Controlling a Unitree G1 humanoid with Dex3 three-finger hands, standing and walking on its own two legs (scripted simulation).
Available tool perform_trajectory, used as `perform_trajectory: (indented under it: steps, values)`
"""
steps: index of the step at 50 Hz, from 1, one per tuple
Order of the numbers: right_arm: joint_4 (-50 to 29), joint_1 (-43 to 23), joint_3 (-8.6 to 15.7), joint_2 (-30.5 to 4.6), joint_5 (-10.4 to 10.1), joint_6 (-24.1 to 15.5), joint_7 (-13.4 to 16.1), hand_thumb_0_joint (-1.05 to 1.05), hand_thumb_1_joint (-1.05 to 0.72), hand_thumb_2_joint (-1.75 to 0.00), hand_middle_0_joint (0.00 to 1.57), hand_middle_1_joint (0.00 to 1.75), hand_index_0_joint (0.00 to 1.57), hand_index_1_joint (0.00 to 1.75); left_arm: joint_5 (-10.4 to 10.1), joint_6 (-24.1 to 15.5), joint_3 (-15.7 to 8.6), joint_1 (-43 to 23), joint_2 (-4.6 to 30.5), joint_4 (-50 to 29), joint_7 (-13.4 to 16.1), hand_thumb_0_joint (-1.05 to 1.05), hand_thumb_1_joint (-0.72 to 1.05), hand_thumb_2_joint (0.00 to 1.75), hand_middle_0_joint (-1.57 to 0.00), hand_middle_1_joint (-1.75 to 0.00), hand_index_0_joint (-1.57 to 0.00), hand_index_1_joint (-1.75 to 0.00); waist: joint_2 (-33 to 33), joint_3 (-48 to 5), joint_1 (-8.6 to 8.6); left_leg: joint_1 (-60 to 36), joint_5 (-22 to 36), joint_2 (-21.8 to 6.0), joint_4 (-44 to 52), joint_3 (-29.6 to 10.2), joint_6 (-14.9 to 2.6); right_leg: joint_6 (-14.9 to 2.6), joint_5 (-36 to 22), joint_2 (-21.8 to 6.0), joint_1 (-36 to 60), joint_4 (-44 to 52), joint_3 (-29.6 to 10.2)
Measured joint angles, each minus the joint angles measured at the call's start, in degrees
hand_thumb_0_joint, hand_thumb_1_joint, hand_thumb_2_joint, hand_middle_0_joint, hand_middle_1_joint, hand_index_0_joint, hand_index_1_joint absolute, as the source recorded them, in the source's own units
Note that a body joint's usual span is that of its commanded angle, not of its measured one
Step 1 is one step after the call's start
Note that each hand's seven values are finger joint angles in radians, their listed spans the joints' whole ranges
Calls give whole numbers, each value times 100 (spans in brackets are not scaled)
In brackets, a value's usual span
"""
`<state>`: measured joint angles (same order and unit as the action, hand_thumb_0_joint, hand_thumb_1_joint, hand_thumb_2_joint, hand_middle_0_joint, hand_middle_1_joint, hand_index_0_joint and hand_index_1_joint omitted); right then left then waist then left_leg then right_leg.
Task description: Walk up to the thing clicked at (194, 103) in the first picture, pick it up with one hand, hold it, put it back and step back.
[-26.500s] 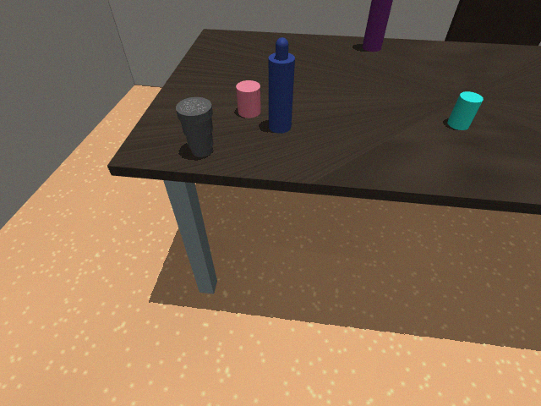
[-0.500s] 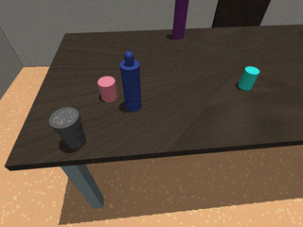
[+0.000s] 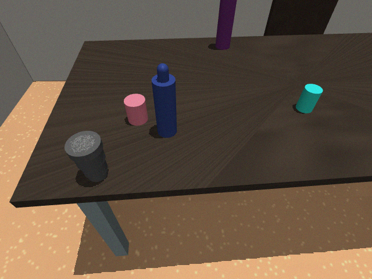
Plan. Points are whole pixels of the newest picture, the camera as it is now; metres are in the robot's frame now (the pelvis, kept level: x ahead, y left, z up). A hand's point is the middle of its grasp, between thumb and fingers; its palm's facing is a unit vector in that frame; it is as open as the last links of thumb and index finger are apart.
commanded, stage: stand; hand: left
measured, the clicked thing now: (91, 159) +0.41 +0.24 +0.02
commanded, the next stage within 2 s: none
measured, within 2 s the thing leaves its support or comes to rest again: neither
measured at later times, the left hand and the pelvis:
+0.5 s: hand out of the picture +0.06 +0.25 -0.16, palm faces -0.03 -0.94 -0.35, open 7.4 cm; pelvis +0.00 +0.00 +0.00, yaw +0 degrees
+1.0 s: hand out of the picture +0.07 +0.25 -0.16, palm faces -0.02 -0.94 -0.35, open 7.3 cm; pelvis +0.00 -0.01 +0.00, yaw +1 degrees
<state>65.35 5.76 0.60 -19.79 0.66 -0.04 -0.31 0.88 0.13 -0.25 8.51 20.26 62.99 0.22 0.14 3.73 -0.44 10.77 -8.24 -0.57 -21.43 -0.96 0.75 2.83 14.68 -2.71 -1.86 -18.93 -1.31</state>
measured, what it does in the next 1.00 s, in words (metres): stands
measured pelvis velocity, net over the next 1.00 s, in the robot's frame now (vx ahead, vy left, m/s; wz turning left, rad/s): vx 0.00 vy -0.01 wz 0.01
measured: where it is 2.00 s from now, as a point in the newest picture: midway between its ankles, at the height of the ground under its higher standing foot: outside the picture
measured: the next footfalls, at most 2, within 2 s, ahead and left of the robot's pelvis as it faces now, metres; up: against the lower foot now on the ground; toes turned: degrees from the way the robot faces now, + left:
none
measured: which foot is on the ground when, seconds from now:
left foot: down 0.00-1.00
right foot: down 0.00-1.00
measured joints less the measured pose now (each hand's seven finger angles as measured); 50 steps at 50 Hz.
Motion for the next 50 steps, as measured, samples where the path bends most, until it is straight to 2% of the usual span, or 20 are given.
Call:
perform_trajectory:
  steps: [6,13,50]
  values:
    - [5,25,-1,-3,-2,1,7,1,-91,-90,20,30,20,30,-8,5,-1,21,-2,-10,6,0,71,85,-20,-30,-20,-30,-3,-4,0,-10,-2,-5,-8,-12,6,-5,1,7,17,1,11]
    - [-2,33,4,-1,0,6,-5,1,-91,-90,20,30,20,30,-4,-3,-1,24,-3,-37,-4,0,86,89,-20,-30,-20,-30,2,-5,-10,0,5,-8,-6,-28,11,-12,-1,12,14,2,26]
    - [-70,30,-4,4,-2,-20,11,1,-91,-90,20,30,20,30,-16,1,-17,1,-10,-82,-16,1,91,89,-20,-30,-21,-30,-3,-6,16,-44,-8,-41,5,-75,60,-59,33,50,63,-5,71]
